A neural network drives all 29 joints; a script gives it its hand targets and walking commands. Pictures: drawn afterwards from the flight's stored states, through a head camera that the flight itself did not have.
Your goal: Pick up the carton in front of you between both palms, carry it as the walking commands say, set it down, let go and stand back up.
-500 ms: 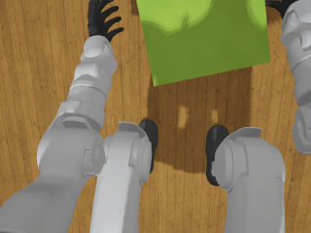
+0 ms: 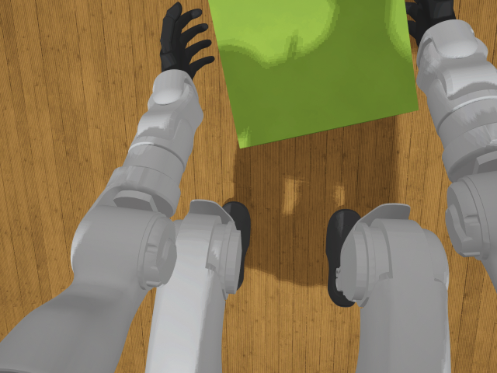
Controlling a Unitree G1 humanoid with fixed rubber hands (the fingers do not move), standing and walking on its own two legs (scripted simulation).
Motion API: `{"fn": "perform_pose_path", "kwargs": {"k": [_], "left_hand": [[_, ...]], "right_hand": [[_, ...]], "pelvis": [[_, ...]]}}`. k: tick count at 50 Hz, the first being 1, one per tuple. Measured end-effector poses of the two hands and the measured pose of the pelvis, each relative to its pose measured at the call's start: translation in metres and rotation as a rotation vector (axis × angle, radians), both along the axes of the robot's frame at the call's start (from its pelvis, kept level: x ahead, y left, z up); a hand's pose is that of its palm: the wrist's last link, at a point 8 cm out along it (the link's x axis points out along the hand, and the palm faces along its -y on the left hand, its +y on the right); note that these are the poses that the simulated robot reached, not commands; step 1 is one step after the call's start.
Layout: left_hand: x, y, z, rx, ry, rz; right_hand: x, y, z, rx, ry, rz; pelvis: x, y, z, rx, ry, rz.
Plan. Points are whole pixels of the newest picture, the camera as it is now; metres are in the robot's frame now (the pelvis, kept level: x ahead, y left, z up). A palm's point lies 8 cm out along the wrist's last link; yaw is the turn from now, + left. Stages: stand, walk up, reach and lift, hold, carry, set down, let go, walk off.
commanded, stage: reach and lift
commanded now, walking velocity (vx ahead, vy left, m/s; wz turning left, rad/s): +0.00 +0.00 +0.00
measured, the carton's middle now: (306, 68) +0.51 -0.05 -0.25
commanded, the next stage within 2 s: none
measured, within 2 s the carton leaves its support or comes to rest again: leaves its support in 0.32 s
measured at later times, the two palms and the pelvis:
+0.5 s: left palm (180, 60) +0.50 +0.10 -0.12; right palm (450, 18) +0.52 -0.20 -0.13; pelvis +0.00 +0.00 +0.00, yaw -2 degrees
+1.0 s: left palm (74, 34) +0.48 +0.10 +0.06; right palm out of the picture +0.47 -0.20 +0.06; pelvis +0.02 +0.01 +0.12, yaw -6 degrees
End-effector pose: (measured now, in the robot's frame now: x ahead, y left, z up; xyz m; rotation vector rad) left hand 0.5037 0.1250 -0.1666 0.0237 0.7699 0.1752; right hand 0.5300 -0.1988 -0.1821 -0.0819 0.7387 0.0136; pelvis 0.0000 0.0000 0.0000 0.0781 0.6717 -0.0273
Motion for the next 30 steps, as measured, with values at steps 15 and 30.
{"fn": "perform_pose_path", "kwargs": {"k": [15,30], "left_hand": [[0.010,-0.015,0.004,-0.008,0.006,0.062],[-0.013,-0.029,0.095,-0.071,-0.119,0.075]], "right_hand": [[0.004,0.009,0.005,-0.038,0.042,0.000],[-0.024,-0.007,0.103,0.011,-0.066,-0.091]], "pelvis": [[0.001,0.000,-0.009,-0.007,-0.010,-0.002],[0.002,0.005,0.018,-0.014,-0.020,-0.051]]}}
